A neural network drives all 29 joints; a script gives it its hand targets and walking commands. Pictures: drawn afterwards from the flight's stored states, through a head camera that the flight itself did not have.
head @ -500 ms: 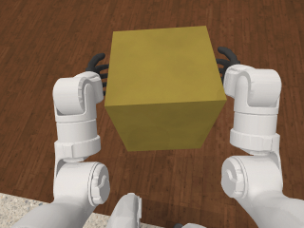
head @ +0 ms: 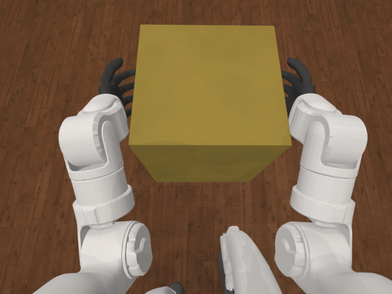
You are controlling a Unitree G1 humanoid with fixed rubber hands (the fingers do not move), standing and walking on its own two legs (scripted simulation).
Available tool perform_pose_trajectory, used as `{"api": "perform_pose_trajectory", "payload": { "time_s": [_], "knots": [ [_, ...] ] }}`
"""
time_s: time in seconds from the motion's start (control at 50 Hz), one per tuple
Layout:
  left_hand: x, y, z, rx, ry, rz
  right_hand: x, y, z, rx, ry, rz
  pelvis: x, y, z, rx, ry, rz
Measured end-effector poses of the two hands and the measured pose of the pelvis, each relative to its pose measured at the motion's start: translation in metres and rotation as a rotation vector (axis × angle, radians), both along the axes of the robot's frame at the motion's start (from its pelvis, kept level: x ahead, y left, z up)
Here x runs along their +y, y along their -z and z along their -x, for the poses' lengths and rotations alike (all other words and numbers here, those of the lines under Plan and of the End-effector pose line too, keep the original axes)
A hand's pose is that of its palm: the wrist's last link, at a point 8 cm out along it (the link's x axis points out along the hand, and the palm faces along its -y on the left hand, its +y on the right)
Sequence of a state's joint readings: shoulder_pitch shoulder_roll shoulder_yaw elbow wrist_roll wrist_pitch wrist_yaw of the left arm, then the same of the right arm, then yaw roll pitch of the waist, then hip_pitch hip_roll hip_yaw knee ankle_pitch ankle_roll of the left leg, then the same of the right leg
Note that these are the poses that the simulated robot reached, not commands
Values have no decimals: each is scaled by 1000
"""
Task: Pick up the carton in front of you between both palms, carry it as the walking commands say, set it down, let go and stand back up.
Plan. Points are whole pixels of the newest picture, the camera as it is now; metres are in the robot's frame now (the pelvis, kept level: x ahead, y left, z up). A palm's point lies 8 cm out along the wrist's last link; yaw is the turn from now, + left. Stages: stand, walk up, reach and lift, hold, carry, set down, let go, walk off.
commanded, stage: carry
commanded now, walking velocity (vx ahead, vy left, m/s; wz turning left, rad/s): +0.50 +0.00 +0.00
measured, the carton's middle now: (204, 118) +0.41 -0.04 +0.07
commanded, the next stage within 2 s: none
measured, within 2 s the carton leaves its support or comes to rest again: neither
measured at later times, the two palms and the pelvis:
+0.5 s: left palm out of the picture +0.72 +0.16 +0.22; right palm out of the picture +0.74 -0.14 +0.22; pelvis +0.35 -0.01 +0.03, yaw +0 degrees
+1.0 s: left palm out of the picture +1.02 +0.14 +0.25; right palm out of the picture +1.05 -0.15 +0.26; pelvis +0.65 -0.02 +0.10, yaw +0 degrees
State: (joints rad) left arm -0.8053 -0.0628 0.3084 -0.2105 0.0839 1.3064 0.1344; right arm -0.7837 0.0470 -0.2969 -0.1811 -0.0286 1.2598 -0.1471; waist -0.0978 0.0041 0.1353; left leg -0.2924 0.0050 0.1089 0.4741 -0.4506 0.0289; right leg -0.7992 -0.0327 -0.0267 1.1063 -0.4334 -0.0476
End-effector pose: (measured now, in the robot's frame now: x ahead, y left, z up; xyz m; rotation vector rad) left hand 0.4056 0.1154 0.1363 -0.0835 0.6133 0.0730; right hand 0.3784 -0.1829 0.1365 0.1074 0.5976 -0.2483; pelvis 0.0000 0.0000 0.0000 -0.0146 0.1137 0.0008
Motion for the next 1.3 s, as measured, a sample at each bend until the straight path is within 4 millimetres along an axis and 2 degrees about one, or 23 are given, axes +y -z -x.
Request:
{"api": "perform_pose_trajectory", "payload": {
  "time_s": [0.06,0.12,0.22,0.28,0.36,0.46,0.52,0.64,0.74,0.86,0.92,1.02,1.1,1.2,1.3],
  "knots": [
    [-4,-17,-42,-32,-11,-24,-5,-16,-51,-30,-24,-3,-10,1,-49,0,-3,7],
    [-2,-27,-82,-29,-39,-69,-3,-25,-106,-24,-85,5,-22,5,-98,-23,-13,28],
    [19,-31,-125,96,-101,-97,18,-34,-179,98,-188,26,-35,-21,-159,-27,-9,-6],
    [31,-41,-153,117,-134,-96,32,-45,-217,117,-221,27,-37,-34,-193,-26,-12,-25],
    [41,-65,-203,71,-153,-90,42,-66,-269,71,-226,16,-32,-42,-242,-24,-11,-33],
    [45,-84,-283,30,-118,-79,45,-85,-335,32,-191,30,-16,-39,-317,-22,-6,-38],
    [41,-82,-336,39,-59,-75,40,-85,-370,45,-146,64,-2,-34,-361,-47,1,-57],
    [17,-78,-415,160,35,-82,17,-72,-414,173,-68,60,12,-63,-425,-41,0,-22],
    [6,-94,-476,120,45,-58,6,-90,-469,131,-31,47,11,-77,-479,-31,6,-5],
    [4,-119,-554,44,1,-62,3,-116,-563,51,-60,32,-4,-78,-563,-23,5,10],
    [11,-121,-587,50,-37,-89,9,-118,-613,56,-115,30,-15,-77,-606,-39,-8,26],
    [34,-115,-622,143,-100,-101,33,-121,-681,144,-198,33,-25,-101,-661,-35,-7,-4],
    [48,-129,-662,125,-141,-95,49,-135,-731,124,-225,24,-23,-113,-705,-32,-10,-18],
    [58,-154,-734,60,-141,-79,59,-158,-797,60,-208,21,-12,-117,-772,-24,-11,-22],
    [56,-157,-820,59,-60,-73,54,-162,-856,65,-144,66,11,-111,-848,-49,-2,-50]
  ]
}}
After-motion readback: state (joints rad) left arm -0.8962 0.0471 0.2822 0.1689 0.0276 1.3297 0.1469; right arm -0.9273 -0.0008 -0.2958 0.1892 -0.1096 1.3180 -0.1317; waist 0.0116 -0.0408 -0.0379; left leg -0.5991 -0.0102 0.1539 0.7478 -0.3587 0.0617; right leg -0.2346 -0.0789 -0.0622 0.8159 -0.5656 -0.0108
